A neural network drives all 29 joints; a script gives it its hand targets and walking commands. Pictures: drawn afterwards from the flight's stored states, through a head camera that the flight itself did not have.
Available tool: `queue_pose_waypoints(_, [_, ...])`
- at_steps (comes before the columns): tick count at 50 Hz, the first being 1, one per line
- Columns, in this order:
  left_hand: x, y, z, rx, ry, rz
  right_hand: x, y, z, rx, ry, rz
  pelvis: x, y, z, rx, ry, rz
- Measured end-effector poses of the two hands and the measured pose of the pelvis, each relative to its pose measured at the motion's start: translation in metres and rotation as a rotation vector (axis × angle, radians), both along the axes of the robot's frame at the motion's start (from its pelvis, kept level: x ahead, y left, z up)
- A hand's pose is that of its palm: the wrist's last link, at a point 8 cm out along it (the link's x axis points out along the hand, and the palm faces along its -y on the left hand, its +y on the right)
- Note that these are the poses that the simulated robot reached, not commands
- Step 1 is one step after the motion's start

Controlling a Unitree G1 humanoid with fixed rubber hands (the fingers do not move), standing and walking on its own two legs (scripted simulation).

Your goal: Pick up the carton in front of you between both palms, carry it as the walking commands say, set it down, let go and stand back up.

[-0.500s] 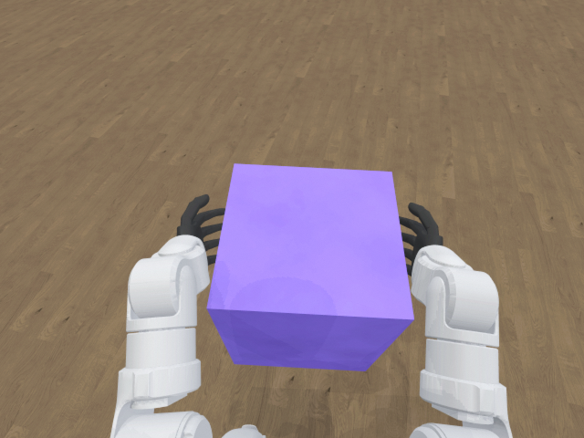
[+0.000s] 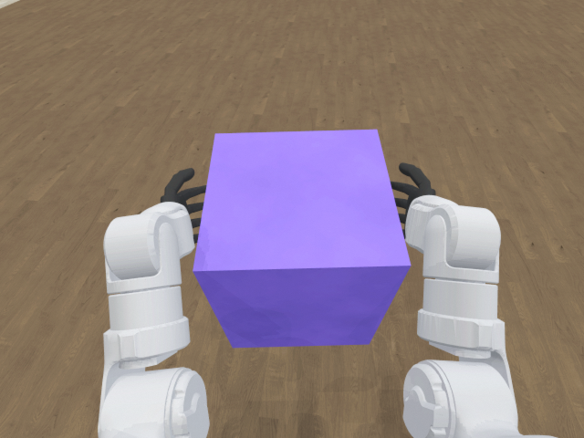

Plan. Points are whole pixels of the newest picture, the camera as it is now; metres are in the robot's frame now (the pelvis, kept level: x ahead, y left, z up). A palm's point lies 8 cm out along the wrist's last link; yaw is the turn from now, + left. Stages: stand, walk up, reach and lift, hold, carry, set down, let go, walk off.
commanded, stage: carry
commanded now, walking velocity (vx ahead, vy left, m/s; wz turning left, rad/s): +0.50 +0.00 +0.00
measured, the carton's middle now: (298, 248) +0.37 +0.01 +0.09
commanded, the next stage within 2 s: none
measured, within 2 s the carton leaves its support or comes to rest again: neither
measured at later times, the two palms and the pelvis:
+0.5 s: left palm (219, 156) +0.57 +0.14 +0.11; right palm (385, 154) +0.58 -0.15 +0.10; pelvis +0.29 -0.01 +0.01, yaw +1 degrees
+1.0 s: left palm (213, 92) +0.84 +0.20 +0.10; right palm (342, 90) +0.83 -0.10 +0.10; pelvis +0.59 +0.05 +0.01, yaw -1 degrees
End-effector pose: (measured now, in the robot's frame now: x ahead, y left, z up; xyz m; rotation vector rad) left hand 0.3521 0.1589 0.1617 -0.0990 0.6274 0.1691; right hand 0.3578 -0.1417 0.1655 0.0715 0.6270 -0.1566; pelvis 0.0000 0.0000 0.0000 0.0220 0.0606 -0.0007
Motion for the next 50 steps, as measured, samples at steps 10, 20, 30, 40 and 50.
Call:
queue_pose_waypoints(10, [0.089,-0.007,-0.049,-0.046,0.132,-0.043,0.064,-0.006,-0.051,0.030,0.133,-0.107,0.090,0.022,0.025,-0.047,0.018,-0.013])
queue_pose_waypoints(20, [0.165,-0.004,-0.060,-0.023,0.045,0.010,0.162,-0.002,-0.057,0.007,0.047,-0.032,0.220,0.003,0.023,-0.056,0.027,-0.009])
queue_pose_waypoints(30, [0.245,-0.014,-0.053,0.041,0.081,0.028,0.255,-0.011,-0.059,-0.016,0.081,0.053,0.350,-0.017,0.024,-0.030,0.010,0.052])
queue_pose_waypoints(40, [0.346,0.006,-0.030,0.044,0.008,0.019,0.355,0.008,-0.034,-0.019,0.008,0.045,0.470,0.006,0.026,-0.026,-0.013,0.040])
queue_pose_waypoints(50, [0.483,0.038,-0.064,0.008,0.104,-0.043,0.471,0.040,-0.062,-0.051,0.108,-0.014,0.590,0.050,0.014,-0.028,-0.008,-0.024])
